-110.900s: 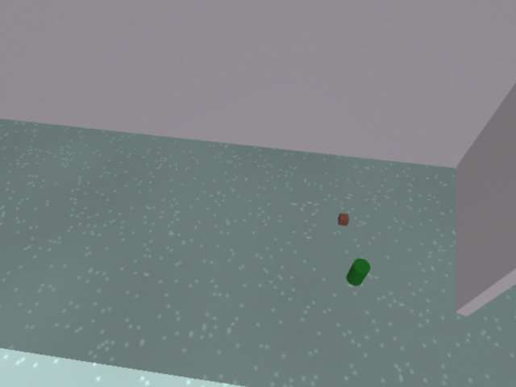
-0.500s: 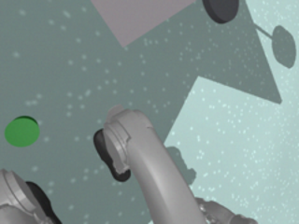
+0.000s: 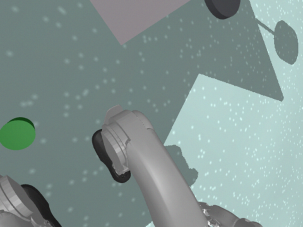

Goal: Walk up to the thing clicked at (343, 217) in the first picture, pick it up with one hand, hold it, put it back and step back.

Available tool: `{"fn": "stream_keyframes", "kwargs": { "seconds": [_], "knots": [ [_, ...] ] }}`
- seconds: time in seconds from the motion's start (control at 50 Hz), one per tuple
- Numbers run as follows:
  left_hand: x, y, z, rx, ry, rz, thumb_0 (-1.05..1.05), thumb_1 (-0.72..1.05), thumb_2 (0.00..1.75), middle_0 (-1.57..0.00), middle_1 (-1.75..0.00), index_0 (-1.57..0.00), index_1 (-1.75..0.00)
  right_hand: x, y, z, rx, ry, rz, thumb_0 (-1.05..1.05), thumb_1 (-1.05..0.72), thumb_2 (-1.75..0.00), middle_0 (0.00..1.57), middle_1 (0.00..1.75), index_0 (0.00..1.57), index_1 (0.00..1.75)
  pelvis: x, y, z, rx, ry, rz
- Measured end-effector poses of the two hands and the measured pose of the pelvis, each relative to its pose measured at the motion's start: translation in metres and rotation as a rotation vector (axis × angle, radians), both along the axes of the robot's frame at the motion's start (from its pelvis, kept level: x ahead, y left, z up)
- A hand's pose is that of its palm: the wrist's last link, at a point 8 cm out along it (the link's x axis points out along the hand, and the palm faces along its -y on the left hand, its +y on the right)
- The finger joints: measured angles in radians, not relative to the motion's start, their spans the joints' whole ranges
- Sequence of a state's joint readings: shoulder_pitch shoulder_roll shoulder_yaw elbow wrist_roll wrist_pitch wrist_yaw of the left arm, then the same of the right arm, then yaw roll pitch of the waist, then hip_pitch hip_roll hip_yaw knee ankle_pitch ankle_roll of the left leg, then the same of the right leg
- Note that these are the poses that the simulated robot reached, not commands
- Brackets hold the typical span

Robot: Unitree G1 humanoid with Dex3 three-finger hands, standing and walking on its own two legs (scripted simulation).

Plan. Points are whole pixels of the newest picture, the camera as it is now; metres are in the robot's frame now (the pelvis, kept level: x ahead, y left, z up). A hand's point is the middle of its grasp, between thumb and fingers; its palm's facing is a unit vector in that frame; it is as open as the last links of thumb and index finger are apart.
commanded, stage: rest palm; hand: left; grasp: from above
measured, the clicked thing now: out of the picture +0.58 +0.31 -0.33
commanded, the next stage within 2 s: withdraw in 0.22 s
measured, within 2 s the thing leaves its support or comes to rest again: neither
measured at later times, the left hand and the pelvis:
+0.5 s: hand out of the picture +0.52 +0.29 -0.24, palm faces -0.04 -0.45 -0.89, open 14.3 cm; pelvis +0.00 +0.00 +0.00, yaw +0 degrees
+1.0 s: hand out of the picture +0.54 +0.34 -0.08, palm faces -0.39 -0.28 -0.88, open 14.3 cm; pelvis +0.00 +0.01 +0.01, yaw +2 degrees
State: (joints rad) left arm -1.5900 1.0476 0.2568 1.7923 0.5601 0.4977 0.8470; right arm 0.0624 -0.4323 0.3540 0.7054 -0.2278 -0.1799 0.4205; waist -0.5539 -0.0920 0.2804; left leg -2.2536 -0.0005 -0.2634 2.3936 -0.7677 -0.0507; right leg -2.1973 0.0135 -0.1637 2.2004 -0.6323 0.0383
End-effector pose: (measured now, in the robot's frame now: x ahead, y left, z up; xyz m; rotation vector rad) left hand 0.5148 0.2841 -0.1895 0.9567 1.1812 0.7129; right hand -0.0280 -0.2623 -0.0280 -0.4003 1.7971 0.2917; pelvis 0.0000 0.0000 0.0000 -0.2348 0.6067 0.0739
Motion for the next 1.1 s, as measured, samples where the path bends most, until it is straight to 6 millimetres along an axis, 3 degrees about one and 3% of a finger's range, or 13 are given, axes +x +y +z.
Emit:
{"fn": "stream_keyframes", "kwargs": {
  "seconds": [0.4, 0.6, 0.68, 0.8, 0.86, 0.92, 1.0, 1.1],
  "knots": [
    [-0.005, 0.01, 0.005, 0.001, 0.011, -0.004, -0.01, -0.54, 0.98, -0.07, -1.04, -0.06, -1.04, 0.005, 0.001, -0.006, -0.002, -0.025, -0.002, -0.01, -0.91, -0.9, 0.2, 0.3, 0.19, 0.3, 0.0, 0.0, 0.0, 0.001, 0.004, 0.0],
    [0.007, 0.011, 0.011, -0.006, -0.028, -0.064, -0.01, -0.55, 0.99, -0.08, -1.03, -0.08, -1.01, 0.005, 0.004, -0.005, -0.01, -0.037, -0.023, -0.01, -0.91, -0.9, 0.2, 0.3, 0.19, 0.3, -0.001, 0.0, 0.001, 0.006, 0.012, -0.007],
    [0.025, 0.023, 0.04, -0.004, -0.111, -0.082, -0.01, -0.56, 1.0, -0.09, -1.02, -0.08, -1.01, 0.011, 0.007, -0.005, -0.017, -0.076, -0.06, -0.01, -0.91, -0.9, 0.2, 0.3, 0.19, 0.3, 0.0, -0.001, 0.004, 0.016, 0.03, -0.016],
    [0.053, 0.052, 0.124, 0.072, -0.155, -0.214, -0.01, -0.57, 1.02, -0.1, -1.01, -0.08, -1.01, 0.023, 0.007, -0.017, -0.027, -0.171, -0.134, -0.01, -0.91, -0.9, 0.2, 0.3, 0.2, 0.3, 0.004, -0.001, 0.005, 0.028, 0.055, -0.015],
    [0.054, 0.061, 0.158, 0.121, -0.064, -0.316, -0.01, -0.57, 1.01, -0.1, -1.01, -0.08, -1.01, 0.028, 0.008, -0.027, -0.024, -0.212, -0.157, -0.01, -0.91, -0.9, 0.2, 0.3, 0.2, 0.3, 0.005, 0.002, 0.004, 0.031, 0.043, -0.008],
    [0.045, 0.064, 0.172, 0.12, 0.063, -0.406, 0.0, -0.56, 1.01, -0.09, -1.01, -0.08, -1.01, 0.028, 0.01, -0.033, -0.021, -0.239, -0.173, -0.01, -0.91, -0.9, 0.2, 0.3, 0.19, 0.3, 0.003, 0.005, 0.006, 0.034, 0.023, 0.001],
    [0.031, 0.056, 0.164, 0.057, 0.191, -0.53, 0.0, -0.54, 1.0, -0.08, -1.01, -0.07, -1.0, 0.021, 0.013, -0.033, -0.034, -0.248, -0.177, -0.01, -0.91, -0.9, 0.2, 0.3, 0.2, 0.3, -0.004, 0.007, 0.011, 0.04, -0.005, 0.014],
    [0.021, 0.027, 0.124, -0.029, 0.26, -0.773, -0.01, -0.52, 0.99, -0.07, -1.02, -0.08, -1.0, 0.004, 0.009, -0.026, -0.102, -0.218, -0.14, -0.01, -0.9, -0.89, 0.2, 0.3, 0.2, 0.3, -0.015, 0.007, 0.012, 0.042, -0.026, 0.021]
  ]
}}
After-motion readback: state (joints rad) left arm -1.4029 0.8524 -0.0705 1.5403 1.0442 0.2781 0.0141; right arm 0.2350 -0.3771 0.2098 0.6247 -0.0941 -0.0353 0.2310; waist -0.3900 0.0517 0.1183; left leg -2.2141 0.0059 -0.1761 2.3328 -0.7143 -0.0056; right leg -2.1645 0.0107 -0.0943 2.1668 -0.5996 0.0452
